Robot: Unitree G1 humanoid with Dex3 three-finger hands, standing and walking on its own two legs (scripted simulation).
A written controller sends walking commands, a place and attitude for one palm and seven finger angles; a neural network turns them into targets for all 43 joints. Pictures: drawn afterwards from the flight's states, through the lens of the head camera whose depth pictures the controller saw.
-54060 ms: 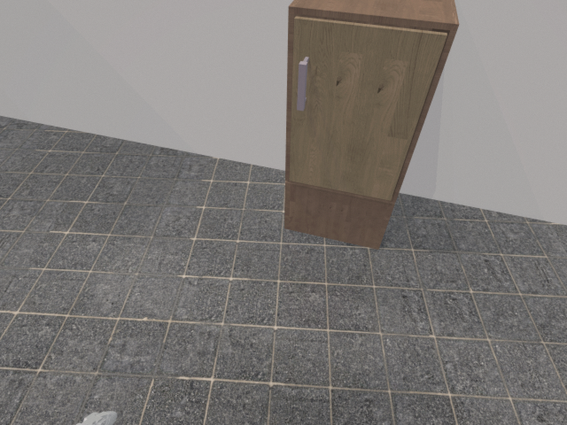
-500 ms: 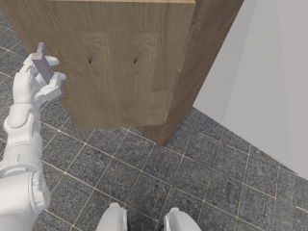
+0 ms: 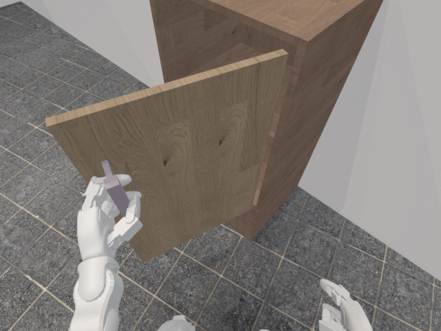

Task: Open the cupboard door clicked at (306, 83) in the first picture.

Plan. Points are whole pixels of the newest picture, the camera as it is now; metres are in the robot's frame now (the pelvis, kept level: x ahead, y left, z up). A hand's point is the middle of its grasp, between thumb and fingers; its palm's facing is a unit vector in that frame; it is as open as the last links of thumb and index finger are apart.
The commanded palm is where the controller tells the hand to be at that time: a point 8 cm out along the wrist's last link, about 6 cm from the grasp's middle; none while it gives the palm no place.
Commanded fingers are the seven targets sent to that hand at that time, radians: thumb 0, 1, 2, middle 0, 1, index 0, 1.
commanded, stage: pull the door open along its arc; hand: left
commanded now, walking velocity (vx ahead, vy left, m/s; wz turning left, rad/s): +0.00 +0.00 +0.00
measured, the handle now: (120, 195) +0.34 +0.20 +0.04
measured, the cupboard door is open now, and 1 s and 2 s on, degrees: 70 84 86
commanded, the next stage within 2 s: open thumb and fingers to let go in 0.28 s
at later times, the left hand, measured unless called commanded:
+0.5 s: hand (172, 250) +0.24 +0.09 +0.05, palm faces +0.50 -0.86 -0.02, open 6.1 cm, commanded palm +0.19 +0.14 +0.05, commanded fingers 0.00 0.41 0.69 -0.37 -1.30 -0.37 -1.30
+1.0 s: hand (163, 255) +0.24 +0.11 +0.05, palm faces +0.47 -0.88 +0.03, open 13.8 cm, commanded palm +0.19 +0.14 +0.05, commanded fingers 0.00 -0.50 0.30 -0.22 -0.70 -0.22 -0.70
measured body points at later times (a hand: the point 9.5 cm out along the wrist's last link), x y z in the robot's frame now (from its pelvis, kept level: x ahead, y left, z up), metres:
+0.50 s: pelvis +0.00 -0.06 -0.01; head +0.04 -0.08 +0.44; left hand +0.21 +0.14 +0.05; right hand +0.17 -0.27 -0.12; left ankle +0.02 +0.10 -0.68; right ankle -0.02 -0.11 -0.68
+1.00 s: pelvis -0.01 -0.04 -0.01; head +0.03 -0.05 +0.44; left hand +0.21 +0.15 +0.05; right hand +0.18 -0.26 -0.10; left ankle +0.02 +0.11 -0.68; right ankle -0.02 -0.11 -0.68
